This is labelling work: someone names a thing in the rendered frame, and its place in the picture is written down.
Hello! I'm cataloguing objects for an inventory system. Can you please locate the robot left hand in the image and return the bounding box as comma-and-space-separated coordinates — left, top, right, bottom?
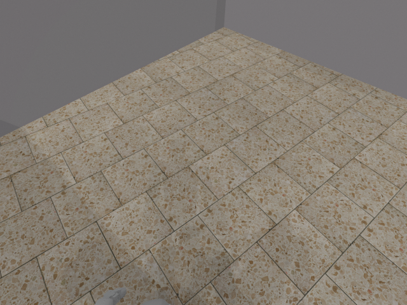
95, 287, 127, 305

